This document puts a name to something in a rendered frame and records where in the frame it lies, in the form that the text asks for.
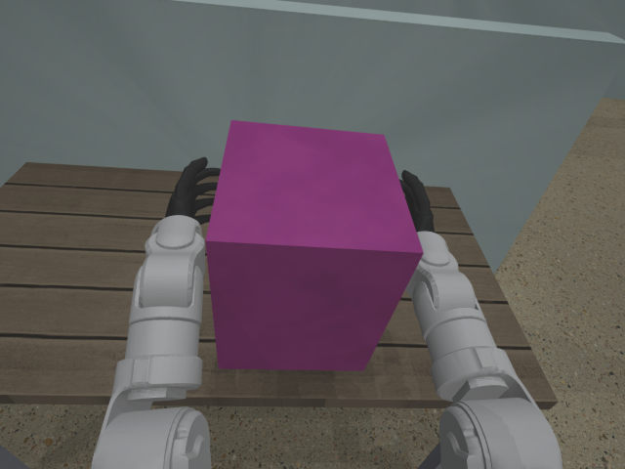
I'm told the left robot forearm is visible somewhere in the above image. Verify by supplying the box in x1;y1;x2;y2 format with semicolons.
91;215;205;469

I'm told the right robot hand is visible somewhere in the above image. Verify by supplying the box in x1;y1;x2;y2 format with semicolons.
399;170;435;233

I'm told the carton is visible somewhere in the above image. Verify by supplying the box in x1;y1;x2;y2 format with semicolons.
205;120;424;371

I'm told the right robot forearm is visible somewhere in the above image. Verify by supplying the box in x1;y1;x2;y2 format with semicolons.
405;232;563;469

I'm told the right robot upper arm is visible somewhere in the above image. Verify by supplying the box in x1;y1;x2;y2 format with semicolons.
439;398;562;469

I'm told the left robot hand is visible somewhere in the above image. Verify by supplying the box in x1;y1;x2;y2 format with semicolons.
165;157;221;225

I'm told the table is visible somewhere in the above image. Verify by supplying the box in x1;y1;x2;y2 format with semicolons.
0;162;558;469

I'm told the left robot upper arm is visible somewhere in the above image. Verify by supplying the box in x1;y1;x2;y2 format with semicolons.
93;406;212;469

